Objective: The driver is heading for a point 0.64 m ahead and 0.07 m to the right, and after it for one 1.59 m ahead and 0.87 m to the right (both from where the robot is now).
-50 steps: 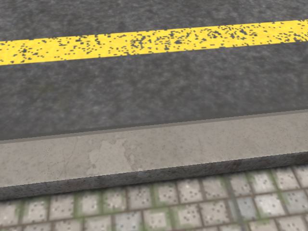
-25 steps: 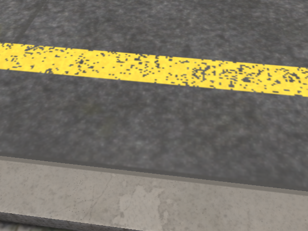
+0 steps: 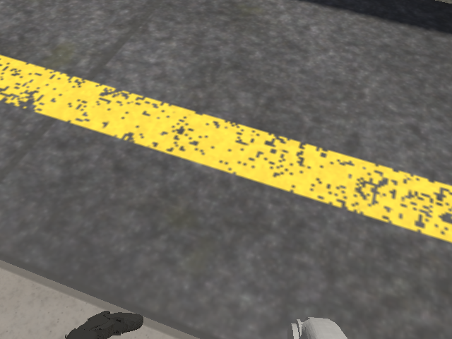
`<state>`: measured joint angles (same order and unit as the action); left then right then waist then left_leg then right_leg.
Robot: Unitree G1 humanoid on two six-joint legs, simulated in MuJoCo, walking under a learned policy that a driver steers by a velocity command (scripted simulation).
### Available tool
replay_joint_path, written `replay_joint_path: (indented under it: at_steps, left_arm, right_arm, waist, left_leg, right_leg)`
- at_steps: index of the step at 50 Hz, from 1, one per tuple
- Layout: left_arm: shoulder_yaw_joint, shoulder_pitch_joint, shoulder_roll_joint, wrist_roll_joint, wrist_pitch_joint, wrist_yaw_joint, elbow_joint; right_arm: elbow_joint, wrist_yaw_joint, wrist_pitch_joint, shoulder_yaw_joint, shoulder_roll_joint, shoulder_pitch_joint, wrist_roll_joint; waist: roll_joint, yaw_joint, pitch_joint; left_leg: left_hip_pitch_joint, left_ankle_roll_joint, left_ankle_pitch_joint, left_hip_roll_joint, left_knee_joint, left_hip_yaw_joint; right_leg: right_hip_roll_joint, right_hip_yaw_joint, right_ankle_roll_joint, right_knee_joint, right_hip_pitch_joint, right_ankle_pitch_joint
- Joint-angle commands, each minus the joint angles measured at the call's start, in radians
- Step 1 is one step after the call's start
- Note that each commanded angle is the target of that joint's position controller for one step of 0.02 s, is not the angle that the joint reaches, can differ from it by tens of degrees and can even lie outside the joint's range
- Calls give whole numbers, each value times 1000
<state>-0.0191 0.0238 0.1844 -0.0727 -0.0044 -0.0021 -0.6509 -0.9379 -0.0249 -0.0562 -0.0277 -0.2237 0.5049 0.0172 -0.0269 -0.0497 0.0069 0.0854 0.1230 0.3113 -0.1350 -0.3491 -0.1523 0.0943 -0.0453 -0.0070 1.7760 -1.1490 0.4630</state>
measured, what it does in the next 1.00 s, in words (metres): climbs: right foot 0.12 m higher, then left foot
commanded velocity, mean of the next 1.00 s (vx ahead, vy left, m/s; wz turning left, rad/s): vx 0.50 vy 0.00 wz -0.01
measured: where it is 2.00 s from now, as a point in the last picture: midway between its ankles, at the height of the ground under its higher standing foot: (272, 137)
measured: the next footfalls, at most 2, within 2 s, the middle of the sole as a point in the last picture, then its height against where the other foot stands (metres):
right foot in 0.14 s outside the picture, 0.12 m higher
left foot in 0.74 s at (189, 270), level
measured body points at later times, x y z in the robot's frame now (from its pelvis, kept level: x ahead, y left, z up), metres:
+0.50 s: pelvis +0.31 -0.06 +0.12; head +0.33 -0.07 +0.57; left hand +0.28 +0.17 -0.02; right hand +0.53 -0.25 +0.03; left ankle +0.45 +0.11 -0.54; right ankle +0.26 -0.11 -0.62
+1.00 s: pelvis +0.61 -0.01 +0.12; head +0.62 -0.01 +0.57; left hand +0.78 +0.25 +0.01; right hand +0.63 -0.29 +0.00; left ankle +0.59 +0.07 -0.62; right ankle +0.67 -0.20 -0.53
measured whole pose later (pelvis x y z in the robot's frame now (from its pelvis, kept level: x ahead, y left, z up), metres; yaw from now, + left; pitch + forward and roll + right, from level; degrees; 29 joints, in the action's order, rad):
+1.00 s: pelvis +0.61 -0.01 +0.12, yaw -6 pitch +1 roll +2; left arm 0.07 0.19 0.30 0.03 0.05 0.00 -0.79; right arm -0.85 0.01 -0.10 -0.06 -0.25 0.31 0.02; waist -0.05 -0.04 0.00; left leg 0.11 0.06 0.19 -0.05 -0.27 0.16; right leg 0.13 0.09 0.00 1.10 -0.72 0.17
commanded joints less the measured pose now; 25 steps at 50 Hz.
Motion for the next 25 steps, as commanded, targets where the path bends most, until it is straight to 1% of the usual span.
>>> replay_joint_path:
  at_steps: [1,2,3,4,5,6,7,8,9,10,11,12,13,14,15,16,17,18,19,20,21,22,23,24,25]
  left_arm:
    - [-23,-208,26,2,10,-6,196]
    - [-26,-205,20,11,6,-8,207]
    - [-25,-155,22,24,1,-10,177]
    - [-26,-67,14,33,-1,-9,154]
    - [-8,36,48,39,3,-6,121]
    - [17,182,82,50,11,1,74]
    - [38,326,120,57,24,5,32]
    - [73,444,220,32,36,13,3]
    - [98,445,314,38,25,16,-52]
    - [91,311,253,68,17,17,-36]
    - [57,253,145,77,60,20,-15]
    - [39,230,69,84,89,4,-52]
    - [27,216,15,69,109,-8,-90]
    - [21,217,-14,55,128,-18,-122]
    - [17,243,-30,51,136,-31,-156]
    - [22,250,-6,63,138,-36,-179]
    - [25,255,-3,70,138,-38,-199]
    - [33,257,32,73,139,-37,-199]
    - [38,256,43,84,133,-27,-203]
    - [38,285,60,81,134,-18,-206]
    - [36,314,69,79,138,-11,-213]
    - [39,339,89,81,139,-2,-217]
    - [47,367,116,85,139,5,-225]
    - [51,405,131,89,136,14,-229]
    - [52,444,137,91,131,21,-238]
  right_arm:
    - [18,-25,-5,-26,-153,49,-6]
    - [17,-31,-3,-26,-152,37,-15]
    - [21,-24,-3,-20,-136,20,-24]
    - [35,-15,-4,-21,-150,-29,-26]
    - [39,-4,-7,-28,-179,-31,-26]
    - [28,0,-11,-43,-208,-18,-19]
    - [30,7,-16,-60,-235,-55,-22]
    - [51,15,-37,-57,-197,-45,-22]
    - [109,51,-44,-43,-54,2,-20]
    - [109,62,-46,-45,-80,26,38]
    - [104,77,-43,-25,-37,-71,-42]
    - [157,74,-34,-9,-29,-131,-40]
    - [185,68,-27,-9,-46,-191,-31]
    - [200,60,-14,-7,-53,-190,-33]
    - [205,54,-7,2,-34,-186,-35]
    - [220,50,-5,12,-19,-184,-47]
    - [226,47,-4,19,-14,-189,-43]
    - [238,45,-1,22,-27,-209,-45]
    - [265,43,-1,27,-29,-277,-30]
    - [269,43,-2,22,-43,-305,-23]
    - [281,45,-11,18,-46,-345,-15]
    - [288,47,-15,17,-46,-381,-18]
    - [299,50,-17,19,-42,-429,-23]
    - [314,55,-18,24,-26,-488,-31]
    - [328,59,-18,27,-15,-545,-38]
  waist:
    - [67,-1,-77]
    - [82,8,-59]
    - [70,14,-26]
    - [106,67,17]
    - [145,112,79]
    - [185,176,163]
    - [173,249,222]
    - [42,278,298]
    - [-349,184,318]
    - [-178,104,252]
    - [-156,122,120]
    - [9,80,41]
    - [99,43,-3]
    - [81,10,-12]
    - [36,3,-12]
    - [7,-23,-23]
    - [10,-32,-34]
    - [27,-34,-53]
    - [28,-21,-57]
    - [19,-1,-27]
    - [-12,14,8]
    - [-23,31,21]
    - [-21,60,23]
    - [-14,91,18]
    - [-16,121,3]
  left_leg:
    - [28,140,-376,278,256,-214]
    - [-5,121,-509,294,293,-165]
    - [-10,108,-740,263,278,-78]
    - [27,87,-1078,250,220,-1]
    - [19,72,-1389,267,118,8]
    - [-58,54,-1574,303,-57,-7]
    - [-73,30,-1590,301,-281,13]
    - [41,10,-1230,226,-648,25]
    - [384,-60,-75,-49,-1048,51]
    - [516,-41,-47,-17,-1238,-73]
    - [594,-43,-10,-11,-1394,-67]
    - [637,-19,-16,46,-1428,-22]
    - [637,9,-47,100,-1397,-11]
    - [611,29,-70,134,-1365,-25]
    - [639,42,-86,129,-1378,-40]
    - [699,40,-109,134,-1322,-35]
    - [724,38,-150,137,-1280,-44]
    - [726,23,-176,145,-1120,-7]
    - [687,-8,-207,152,-966,31]
    - [652,-29,-262,152,-862,104]
    - [642,-51,-307,173,-789,134]
    - [656,-67,-342,184,-718,149]
    - [663,-73,-372,191,-616,159]
    - [670,-84,-383,187,-508,173]
    - [680,-92,-386,183,-426,181]
  right_leg:
    - [-7,-50,31,-239,1,-22]
    - [-7,-37,56,-361,105,-59]
    - [-41,-100,75,-445,245,-91]
    - [-78,-127,102,-537,444,-109]
    - [-130,-136,114,-600,624,-97]
    - [-164,-97,128,-645,745,-66]
    - [-174,-33,151,-801,875,-63]
    - [-17,291,209,-965,1022,188]
    - [221,923,314,-1384,1136,119]
    - [237,1122,312,-1474,1059,188]
    - [250,992,314,-1521,974,88]
    - [226,815,278,-1474,879,58]
    - [184,632,244,-1445,779,6]
    - [146,503,217,-1446,729,-76]
    - [110,408,206,-1457,759,-192]
    - [81,327,212,-1490,786,-213]
    - [66,263,200,-1495,777,-270]
    - [27,179,191,-1531,766,-304]
    - [2,106,181,-1562,752,-379]
    - [-11,65,179,-1597,788,-462]
    - [-3,75,177,-1604,854,-580]
    - [4,71,172,-1609,917,-646]
    - [9,64,147,-1605,987,-722]
    - [18,71,135,-1611,1047,-731]
    - [36,85,124,-1618,1106,-730]
Keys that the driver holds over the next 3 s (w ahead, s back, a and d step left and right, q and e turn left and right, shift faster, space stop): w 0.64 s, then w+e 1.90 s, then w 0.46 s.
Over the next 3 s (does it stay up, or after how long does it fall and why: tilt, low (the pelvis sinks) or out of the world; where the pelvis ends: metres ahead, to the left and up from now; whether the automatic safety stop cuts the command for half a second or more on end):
stays up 1.47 -0.64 0.12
